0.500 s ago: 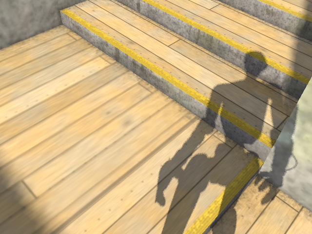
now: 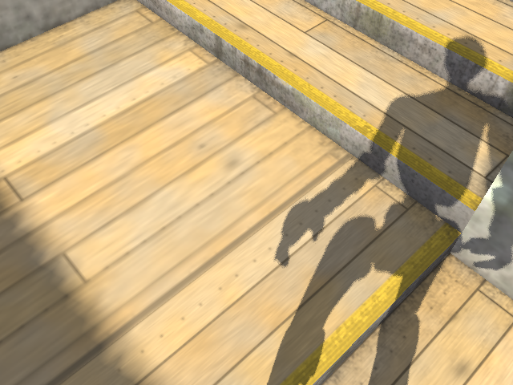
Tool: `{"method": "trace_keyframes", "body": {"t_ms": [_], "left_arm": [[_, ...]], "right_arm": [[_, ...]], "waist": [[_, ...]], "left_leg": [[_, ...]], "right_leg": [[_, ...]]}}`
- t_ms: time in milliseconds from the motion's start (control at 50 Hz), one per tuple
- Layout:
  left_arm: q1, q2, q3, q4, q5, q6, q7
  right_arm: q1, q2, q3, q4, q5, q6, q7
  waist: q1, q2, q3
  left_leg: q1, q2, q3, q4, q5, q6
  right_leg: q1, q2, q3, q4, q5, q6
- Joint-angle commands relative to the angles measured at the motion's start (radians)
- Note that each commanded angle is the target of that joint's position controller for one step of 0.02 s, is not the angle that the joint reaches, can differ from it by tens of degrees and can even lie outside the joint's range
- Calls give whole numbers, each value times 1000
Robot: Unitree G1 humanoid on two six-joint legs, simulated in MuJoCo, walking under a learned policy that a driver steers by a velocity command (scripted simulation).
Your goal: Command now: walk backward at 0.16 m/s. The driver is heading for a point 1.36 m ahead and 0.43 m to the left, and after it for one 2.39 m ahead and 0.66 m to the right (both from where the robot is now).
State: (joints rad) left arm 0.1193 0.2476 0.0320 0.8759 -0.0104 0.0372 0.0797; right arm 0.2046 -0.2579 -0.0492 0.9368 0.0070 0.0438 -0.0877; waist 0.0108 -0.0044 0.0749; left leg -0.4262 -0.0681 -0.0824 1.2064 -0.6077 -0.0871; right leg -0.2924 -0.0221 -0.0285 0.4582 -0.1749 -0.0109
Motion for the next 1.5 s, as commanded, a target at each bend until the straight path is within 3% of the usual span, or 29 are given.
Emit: {"method": "trace_keyframes", "body": {"t_ms": [20, 80, 120, 140, 160, 180, 200, 260, 320, 580, 660, 680, 700, 720, 740, 780, 820, 860, 940, 1020, 1140, 1200, 1220, 1240, 1260, 1280, 1320, 1400, 1500], "left_arm": [[-102, 150, 25, -69, -7, -18, -8], [-46, 162, 31, -44, -5, -13, -9], [-2, 146, 33, -25, -35, -7, -17], [76, 85, 21, 7, -22, -6, -31], [81, 17, 5, 5, 12, -7, -49], [-23, 81, 32, -8, 6, -8, -51], [-66, 154, 55, -26, -11, -18, -49], [-3, 137, 70, 27, -11, -36, -50], [-32, 76, 65, 35, -15, -64, -69], [-118, 51, 32, -46, -27, -113, -101], [135, 128, 74, 3, -30, -125, -90], [323, 177, 99, 53, -41, -127, -85], [425, 291, 116, 67, -27, -119, -79], [435, 245, 95, 76, 2, -123, -91], [328, 152, 66, 59, 11, -137, -100], [172, 59, 29, 34, 6, -140, -114], [225, 27, 13, 83, 30, -115, -124], [286, -20, -14, 127, 32, -98, -130], [318, -41, -56, 158, 41, -92, -126], [349, -3, -65, 139, 20, -113, -77], [496, 74, -42, 174, 14, -90, -46], [406, 107, -36, 138, 56, -66, -40], [367, 110, -33, 90, 59, -82, -36], [401, 1, -50, 36, 43, -115, -58], [336, 48, -26, 15, 50, -164, -97], [289, 63, -9, -32, 1, -180, -122], [140, 47, -12, -107, -2, -180, -117], [195, 33, -12, -137, 1, -141, -88], [-19, 36, -20, -232, 52, -147, -79]], "right_arm": [[161, -28, -4, -10, 1, 12, -4], [153, -26, 0, 0, 20, -1, 35], [186, -38, -8, 29, 9, 0, 64], [207, -31, 1, 34, -17, -1, 73], [180, -49, 10, 6, -32, -8, 70], [151, -120, -4, -10, -77, -41, 85], [97, -215, -37, -28, -61, -68, 79], [118, -128, -20, -12, -9, -106, 57], [279, -49, -2, 40, -2, -110, 55], [306, -132, -33, 11, 20, -136, 60], [249, -140, -35, 2, 16, -121, 60], [266, -102, -20, 1, -1, -117, 63], [302, 15, 16, -39, -27, -128, 68], [337, 35, 21, -33, 6, -153, 70], [239, -54, -2, -54, 48, -170, 80], [134, -65, -6, -82, 37, -173, 85], [177, -7, 2, -65, 19, -148, 100], [170, 47, 16, -79, 52, -116, 108], [-4, 102, 71, -208, 28, -104, 112], [-170, 52, 102, -313, -16, -121, 106], [-291, 76, 95, -353, 14, -143, 136], [-72, -33, 38, -293, 26, -129, 153], [68, -105, 9, -246, 7, -122, 160], [180, -197, -26, -204, -21, -111, 149], [202, -149, -13, -170, -34, -101, 115], [129, -85, 10, -170, -40, -109, 110], [41, 1, 35, -166, -27, -132, 132], [52, 0, 34, -151, -13, -147, 124], [165, -65, 11, -168, 2, -125, 90]], "waist": [[-48, -109, -141], [-7, -144, -167], [-15, -100, -106], [4, 48, -110], [22, 254, -94], [-38, 245, -4], [-34, 231, 80], [-20, 158, 100], [-63, 119, 58], [-77, 157, 82], [72, 117, -42], [144, 51, -165], [113, -281, -265], [102, -307, -334], [79, -161, -183], [19, -53, -76], [-8, -93, -65], [-21, -105, -23], [-41, -30, 76], [-20, 16, 22], [-21, -160, -95], [-180, -317, -202], [-232, -229, -285], [-185, 189, -401], [-149, 255, -403], [-78, 168, -240], [-6, -74, -66], [70, 36, -50], [-10, 1, -81]], "left_leg": [[98, 63, 15, -145, 45, -36], [212, 100, 59, -526, 160, 17], [300, 41, 131, -800, 325, 78], [367, 107, 17, -841, 349, 114], [255, 313, -203, -937, 318, 208], [-14, 402, -363, -1077, -100, 322], [1, 385, -413, -1141, -273, 332], [254, 347, -353, -1130, -120, 275], [446, 326, -273, -1120, 30, 268], [343, 355, -94, -1153, 314, 289], [292, 298, -5, -885, 663, 242], [182, 225, 65, -605, 679, 203], [-137, 81, 134, -218, 269, 126], [-279, 19, -3, 88, 55, 116], [-399, 84, -58, 222, 114, 144], [-406, 183, -11, 219, 321, 172], [-423, 202, 48, 469, 343, 168], [-623, 185, 70, 845, 245, 172], [-902, 163, -3, 934, 339, 170], [-687, 162, 164, 370, 569, 111], [-411, 46, 357, -67, 336, 216], [-140, -28, 268, -287, 264, 306], [132, 41, 2, -352, 293, 354], [473, 280, -595, -674, 44, 528], [489, 346, -885, -938, 162, 496], [365, 359, -765, -926, 121, 444], [93, 264, -432, -916, 286, 366], [44, 153, -195, -984, 469, 355], [44, 89, -116, -1009, 581, 319]], "right_leg": [[57, -243, 182, -126, 462, -227], [97, -224, 216, -124, 208, -202], [9, -164, 178, -85, -30, -141], [-92, -88, 104, 13, -248, -69], [-135, 2, 5, 134, -383, 12], [-80, -6, 76, 276, -339, 20], [-166, 10, 67, 432, -294, 20], [-414, -21, 93, 589, -196, 25], [-506, -37, 52, 578, -97, 19], [-225, -38, -15, 135, 33, -12], [148, 25, -59, 26, 53, -63], [398, -43, 20, 6, 29, -81], [643, -296, 416, -77, -63, -186], [623, -392, 778, -266, -264, -276], [510, -377, 680, -266, -322, -248], [322, -278, 416, -284, -191, -184], [237, -211, 295, -280, -57, -187], [190, -219, 268, -253, -35, -214], [41, -214, 212, -234, -96, -168], [-104, -130, 100, -352, 85, -153], [381, -209, -44, -234, 1241, -98], [485, -248, -75, 115, 1664, -117], [285, -216, -60, 348, 1473, -115], [-147, 22, 1, 782, 566, -47], [-272, 102, 179, 1030, -47, -63], [-408, 63, 215, 1125, -78, -74], [-440, -14, 153, 1073, -28, -97], [-460, -68, 96, 1012, -37, -65], [-448, -50, -4, 609, 208, 18]]}}
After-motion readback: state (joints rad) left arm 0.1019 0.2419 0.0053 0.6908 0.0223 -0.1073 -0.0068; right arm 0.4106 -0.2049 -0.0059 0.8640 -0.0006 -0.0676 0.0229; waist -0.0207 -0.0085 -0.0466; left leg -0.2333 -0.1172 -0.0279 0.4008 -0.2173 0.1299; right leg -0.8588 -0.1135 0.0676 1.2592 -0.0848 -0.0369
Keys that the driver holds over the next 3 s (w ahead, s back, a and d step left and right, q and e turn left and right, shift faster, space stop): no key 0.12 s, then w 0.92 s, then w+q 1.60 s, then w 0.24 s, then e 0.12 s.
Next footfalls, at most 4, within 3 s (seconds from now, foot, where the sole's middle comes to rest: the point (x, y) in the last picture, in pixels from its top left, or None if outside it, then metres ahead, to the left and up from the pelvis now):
0.14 left None -0.05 0.13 -0.78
0.68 right None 0.16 -0.15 -0.78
1.20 left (273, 346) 0.51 0.00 -0.67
1.76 right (311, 224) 0.85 -0.11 -0.67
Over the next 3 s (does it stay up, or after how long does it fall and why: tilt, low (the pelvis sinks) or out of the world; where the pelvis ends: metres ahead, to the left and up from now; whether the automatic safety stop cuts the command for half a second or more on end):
stays up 1.21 0.31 0.11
